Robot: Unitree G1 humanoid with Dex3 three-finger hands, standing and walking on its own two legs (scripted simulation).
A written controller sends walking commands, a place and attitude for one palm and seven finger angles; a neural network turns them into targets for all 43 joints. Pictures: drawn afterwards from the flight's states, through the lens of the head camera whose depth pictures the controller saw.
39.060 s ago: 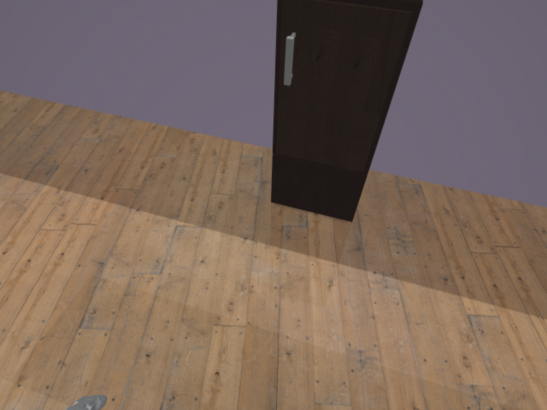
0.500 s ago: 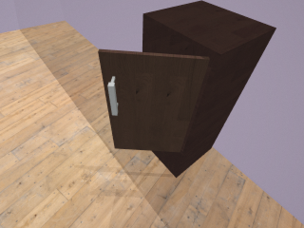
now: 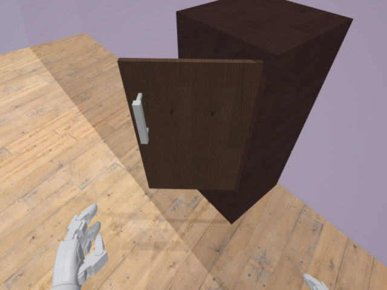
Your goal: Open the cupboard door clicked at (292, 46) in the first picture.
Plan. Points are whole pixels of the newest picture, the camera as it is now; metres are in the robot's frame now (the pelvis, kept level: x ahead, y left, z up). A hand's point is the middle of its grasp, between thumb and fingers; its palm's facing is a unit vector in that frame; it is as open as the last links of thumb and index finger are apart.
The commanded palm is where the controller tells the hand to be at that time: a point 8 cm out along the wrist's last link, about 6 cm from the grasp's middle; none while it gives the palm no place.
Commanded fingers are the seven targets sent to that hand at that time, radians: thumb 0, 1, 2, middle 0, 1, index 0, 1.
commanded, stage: raise the hand with hooked fingers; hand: left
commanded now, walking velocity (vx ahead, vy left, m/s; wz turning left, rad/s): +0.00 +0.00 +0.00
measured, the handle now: (142, 119) +0.58 +0.16 +0.02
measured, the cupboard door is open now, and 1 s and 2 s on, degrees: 49 49 49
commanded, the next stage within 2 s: move the hooked fingers beside the handle in 1.88 s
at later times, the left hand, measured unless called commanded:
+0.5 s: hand (109, 246) +0.22 +0.18 -0.02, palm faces -0.02 -1.00 -0.06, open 10.4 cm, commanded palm +0.19 +0.24 -0.01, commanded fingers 0.00 0.04 0.53 -0.26 -0.86 -0.26 -0.86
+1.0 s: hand (84, 220) +0.27 +0.24 +0.01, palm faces +0.00 -1.00 -0.06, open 13.2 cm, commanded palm +0.25 +0.29 +0.02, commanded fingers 0.00 -0.50 0.30 -0.30 -1.20 -0.30 -1.20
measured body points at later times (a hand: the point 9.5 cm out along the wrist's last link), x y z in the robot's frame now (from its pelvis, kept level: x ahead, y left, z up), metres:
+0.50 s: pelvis +0.02 -0.04 -0.07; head +0.09 -0.03 +0.37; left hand +0.22 +0.23 -0.01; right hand +0.22 -0.25 -0.16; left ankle +0.05 +0.08 -0.71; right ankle +0.02 -0.12 -0.71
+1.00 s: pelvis +0.02 +0.00 -0.04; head +0.09 +0.02 +0.40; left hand +0.26 +0.29 +0.01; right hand +0.19 -0.25 -0.11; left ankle +0.05 +0.08 -0.71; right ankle +0.02 -0.12 -0.71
